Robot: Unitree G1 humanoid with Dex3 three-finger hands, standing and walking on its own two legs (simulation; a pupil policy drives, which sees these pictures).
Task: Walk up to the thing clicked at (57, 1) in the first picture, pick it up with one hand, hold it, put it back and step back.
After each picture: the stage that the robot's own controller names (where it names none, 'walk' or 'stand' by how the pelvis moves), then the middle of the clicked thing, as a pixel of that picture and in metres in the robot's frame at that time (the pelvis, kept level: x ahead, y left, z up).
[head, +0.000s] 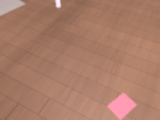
stand; (57, 2) +2.21 +0.34 -0.72
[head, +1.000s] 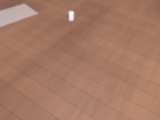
walk; (71, 16) +2.08 +0.11 -0.70
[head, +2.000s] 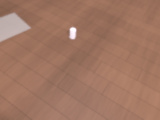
walk; (72, 33) +1.44 +0.02 -0.71
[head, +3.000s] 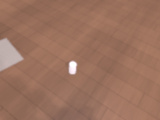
walk; (72, 67) +0.95 +0.05 -0.71
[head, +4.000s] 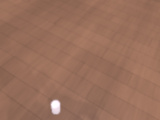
walk; (55, 107) +0.55 +0.14 -0.71
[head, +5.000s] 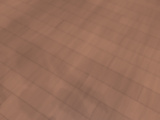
stand; out of the picture +0.33 +0.16 -0.70
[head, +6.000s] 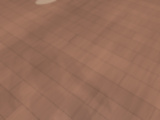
stand; out of the picture +0.29 +0.15 -0.72
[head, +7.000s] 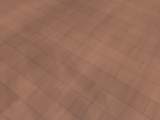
stand; out of the picture +0.31 +0.16 -0.72
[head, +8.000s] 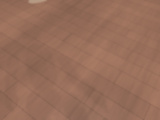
stand; out of the picture +0.28 +0.16 -0.72
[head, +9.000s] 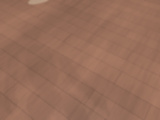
stand; out of the picture +0.27 +0.17 -0.72
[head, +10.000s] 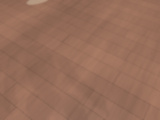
stand; out of the picture +0.27 +0.17 -0.72
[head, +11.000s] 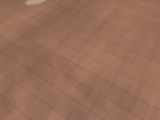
stand; out of the picture +0.27 +0.17 -0.72
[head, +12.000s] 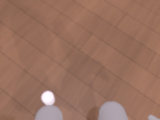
go down; (48, 98) +0.34 +0.15 -0.51
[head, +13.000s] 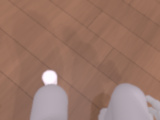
go down; (50, 79) +0.39 +0.14 -0.35
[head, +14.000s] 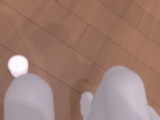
close in; (18, 67) +0.39 +0.16 -0.26
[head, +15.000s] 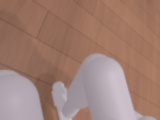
close; out of the picture +0.39 +0.18 -0.24
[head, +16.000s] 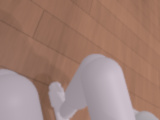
lift; out of the picture +0.39 +0.19 -0.23
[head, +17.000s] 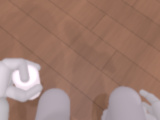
lift; (28, 83) +0.31 +0.18 -0.06
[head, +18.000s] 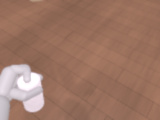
hold; (31, 92) +0.31 +0.17 +0.03
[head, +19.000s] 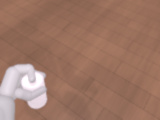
hold; (35, 90) +0.32 +0.16 +0.00
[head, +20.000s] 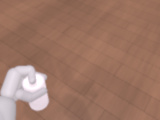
hold; (36, 92) +0.31 +0.16 +0.00
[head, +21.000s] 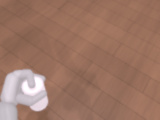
crouch; (35, 94) +0.32 +0.16 -0.06
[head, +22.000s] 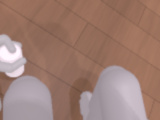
lower; (12, 61) +0.40 +0.17 -0.17
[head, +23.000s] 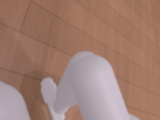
lower; out of the picture +0.44 +0.22 -0.24
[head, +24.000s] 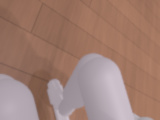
lower; out of the picture +0.43 +0.21 -0.24
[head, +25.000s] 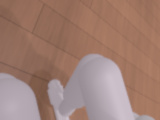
lower; out of the picture +0.42 +0.21 -0.24
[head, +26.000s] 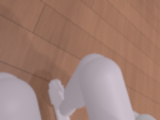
lower; out of the picture +0.42 +0.21 -0.24
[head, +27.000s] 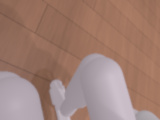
open; out of the picture +0.40 +0.19 -0.24
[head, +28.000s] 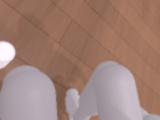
stand; (0, 56) +0.40 +0.18 -0.23
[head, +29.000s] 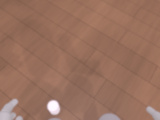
stand; (53, 107) +0.35 +0.15 -0.56
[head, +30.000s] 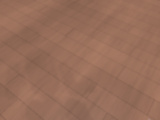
stand; out of the picture +0.33 +0.15 -0.66
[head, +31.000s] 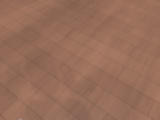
stand; out of the picture +0.33 +0.15 -0.67
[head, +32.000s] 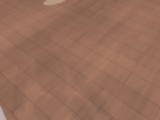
stand; out of the picture +0.35 +0.14 -0.72
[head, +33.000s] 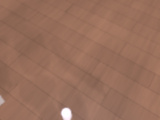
walk; (66, 114) +0.37 +0.10 -0.70
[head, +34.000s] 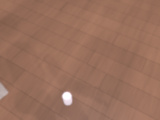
walk; (67, 98) +0.51 +0.13 -0.70
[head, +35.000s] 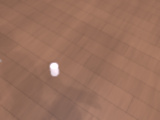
walk; (54, 69) +0.78 +0.20 -0.71
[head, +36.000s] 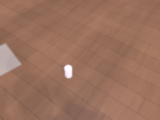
stand; (68, 71) +0.90 +0.14 -0.71
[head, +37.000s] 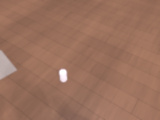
stand; (63, 75) +0.93 +0.17 -0.72
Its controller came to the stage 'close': yes
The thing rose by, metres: 0.72
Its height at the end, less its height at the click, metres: +0.00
